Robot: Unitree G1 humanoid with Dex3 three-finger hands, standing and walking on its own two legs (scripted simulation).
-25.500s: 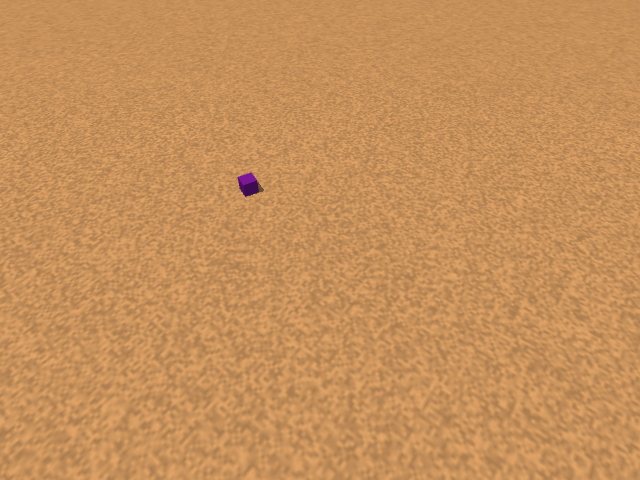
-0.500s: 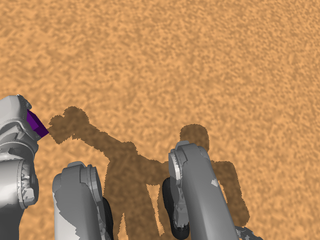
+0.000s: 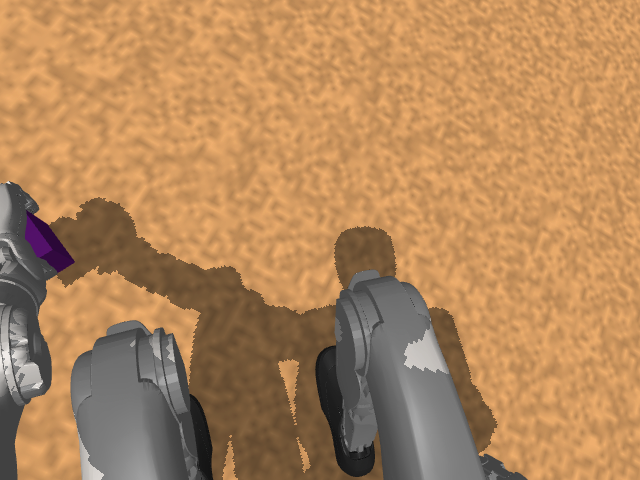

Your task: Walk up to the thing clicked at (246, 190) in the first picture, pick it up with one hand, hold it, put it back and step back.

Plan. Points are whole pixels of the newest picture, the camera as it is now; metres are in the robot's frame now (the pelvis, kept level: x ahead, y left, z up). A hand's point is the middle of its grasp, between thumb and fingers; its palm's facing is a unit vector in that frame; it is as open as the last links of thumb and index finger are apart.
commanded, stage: lower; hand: left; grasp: from above
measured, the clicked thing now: (23, 251) +0.44 +0.30 -0.23
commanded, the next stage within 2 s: rest in 0.02 s
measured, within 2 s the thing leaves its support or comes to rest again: rests again in 0.56 s
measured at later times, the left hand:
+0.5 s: hand (32, 250) +0.44 +0.30 -0.24, palm faces -0.38 -0.27 -0.89, open 9.7 cm
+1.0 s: hand (38, 250) +0.44 +0.30 -0.25, palm faces -0.38 -0.27 -0.89, open 9.8 cm
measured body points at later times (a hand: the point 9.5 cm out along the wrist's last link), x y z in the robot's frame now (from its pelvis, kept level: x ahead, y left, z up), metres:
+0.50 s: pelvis +0.00 +0.00 -0.02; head +0.28 +0.06 +0.33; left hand +0.46 +0.31 -0.19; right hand +0.00 -0.26 -0.11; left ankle +0.07 +0.13 -0.29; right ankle +0.10 -0.13 -0.29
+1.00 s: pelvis +0.00 +0.01 -0.02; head +0.27 +0.08 +0.33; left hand +0.46 +0.31 -0.20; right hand +0.00 -0.25 -0.10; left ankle +0.07 +0.13 -0.29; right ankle +0.10 -0.12 -0.29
